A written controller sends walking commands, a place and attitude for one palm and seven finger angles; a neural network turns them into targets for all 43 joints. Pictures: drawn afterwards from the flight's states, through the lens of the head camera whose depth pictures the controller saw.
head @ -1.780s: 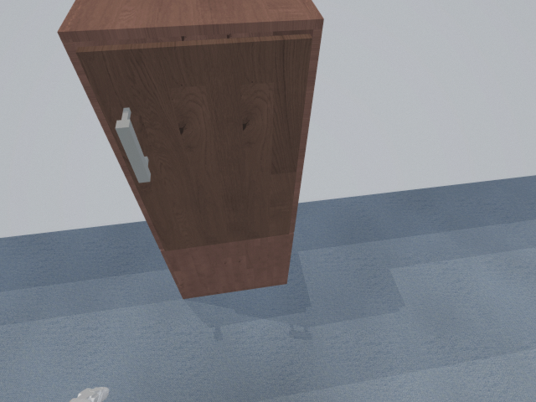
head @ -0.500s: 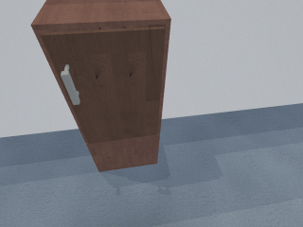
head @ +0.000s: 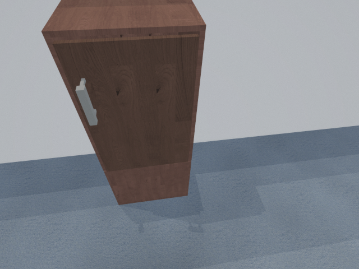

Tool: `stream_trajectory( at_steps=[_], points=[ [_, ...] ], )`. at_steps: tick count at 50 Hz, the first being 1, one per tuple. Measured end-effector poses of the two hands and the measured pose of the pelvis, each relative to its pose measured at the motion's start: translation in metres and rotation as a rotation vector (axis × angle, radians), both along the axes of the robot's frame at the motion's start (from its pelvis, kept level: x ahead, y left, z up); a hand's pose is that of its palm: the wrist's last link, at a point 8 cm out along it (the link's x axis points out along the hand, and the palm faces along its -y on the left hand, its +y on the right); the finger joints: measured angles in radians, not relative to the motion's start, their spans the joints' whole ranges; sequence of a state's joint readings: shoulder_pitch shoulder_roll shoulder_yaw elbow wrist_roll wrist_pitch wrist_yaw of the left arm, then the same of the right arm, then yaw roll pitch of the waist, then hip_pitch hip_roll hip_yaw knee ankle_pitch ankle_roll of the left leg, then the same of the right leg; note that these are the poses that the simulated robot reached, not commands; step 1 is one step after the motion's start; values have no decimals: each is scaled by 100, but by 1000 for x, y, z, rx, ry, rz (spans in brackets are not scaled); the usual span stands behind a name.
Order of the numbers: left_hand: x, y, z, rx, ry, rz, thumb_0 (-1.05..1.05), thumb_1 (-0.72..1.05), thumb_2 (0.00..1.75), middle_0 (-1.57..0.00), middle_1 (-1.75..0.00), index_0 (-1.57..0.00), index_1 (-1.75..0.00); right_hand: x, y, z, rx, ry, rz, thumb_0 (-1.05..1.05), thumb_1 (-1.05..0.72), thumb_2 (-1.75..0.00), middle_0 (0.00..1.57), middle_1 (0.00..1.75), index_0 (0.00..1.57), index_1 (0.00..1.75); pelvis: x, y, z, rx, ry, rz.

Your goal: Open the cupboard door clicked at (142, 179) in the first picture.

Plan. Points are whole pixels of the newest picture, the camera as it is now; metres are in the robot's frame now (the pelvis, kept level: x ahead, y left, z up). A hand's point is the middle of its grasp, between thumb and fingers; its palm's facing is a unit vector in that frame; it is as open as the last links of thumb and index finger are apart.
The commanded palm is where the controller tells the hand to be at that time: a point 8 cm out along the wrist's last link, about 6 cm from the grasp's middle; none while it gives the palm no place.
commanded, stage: shuffle to correct the standing spot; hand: left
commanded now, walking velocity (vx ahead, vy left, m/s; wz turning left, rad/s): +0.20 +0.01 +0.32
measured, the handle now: (88, 102) +0.54 +0.31 +0.05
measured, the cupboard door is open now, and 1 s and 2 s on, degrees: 1 1 1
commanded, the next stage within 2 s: come to a stop and stand still in 0.38 s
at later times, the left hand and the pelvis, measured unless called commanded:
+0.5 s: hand out of the picture +0.08 +0.20 -0.19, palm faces +0.12 -0.98 -0.17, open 7.4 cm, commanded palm none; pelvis +0.08 +0.02 -0.01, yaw +7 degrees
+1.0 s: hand out of the picture +0.12 +0.23 -0.19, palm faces +0.26 -0.93 -0.25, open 7.4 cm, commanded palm none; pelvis +0.09 +0.01 -0.02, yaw +11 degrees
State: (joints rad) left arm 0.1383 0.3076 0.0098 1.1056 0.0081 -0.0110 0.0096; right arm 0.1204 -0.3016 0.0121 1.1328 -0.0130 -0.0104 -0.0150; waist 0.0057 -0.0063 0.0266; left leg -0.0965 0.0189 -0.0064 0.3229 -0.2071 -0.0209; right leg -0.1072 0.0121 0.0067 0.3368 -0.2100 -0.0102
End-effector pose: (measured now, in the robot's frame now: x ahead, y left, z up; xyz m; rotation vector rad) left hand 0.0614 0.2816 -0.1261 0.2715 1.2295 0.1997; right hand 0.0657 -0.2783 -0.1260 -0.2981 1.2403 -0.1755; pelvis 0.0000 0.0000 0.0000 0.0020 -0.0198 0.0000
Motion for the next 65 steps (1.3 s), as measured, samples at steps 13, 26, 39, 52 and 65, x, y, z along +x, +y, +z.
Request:
stream_trajectory(
  at_steps=[13,26,39,52,65],
  points=[
    [-42,-20,-36,-117,92,129,1,91,90,-20,-29,-20,-30,-20,45,-22,50,140,12,0,-91,-90,20,30,20,30,29,17,-15,-24,-3,70],
    [24,-36,-29,-147,118,158,1,91,90,-20,-29,-20,-30,-64,86,-13,129,400,-77,0,-90,-89,20,30,20,30,84,14,-8,0,26,129],
    [112,-61,-22,-80,-80,193,0,91,90,-20,-29,-20,-30,90,29,-43,83,216,30,0,-91,-89,20,30,20,30,121,-13,-19,16,9,206],
    [17,-3,-41,-75,17,287,0,91,90,-20,-30,-20,-30,193,81,-5,59,-183,213,0,-91,-90,19,30,19,30,87,21,-25,1,-6,193],
    [-65,-16,-26,-103,226,298,1,91,90,-19,-29,-20,-30,104,101,-19,109,14,135,-1,-92,-89,20,30,20,30,74,33,-9,21,15,170]
  ],
)
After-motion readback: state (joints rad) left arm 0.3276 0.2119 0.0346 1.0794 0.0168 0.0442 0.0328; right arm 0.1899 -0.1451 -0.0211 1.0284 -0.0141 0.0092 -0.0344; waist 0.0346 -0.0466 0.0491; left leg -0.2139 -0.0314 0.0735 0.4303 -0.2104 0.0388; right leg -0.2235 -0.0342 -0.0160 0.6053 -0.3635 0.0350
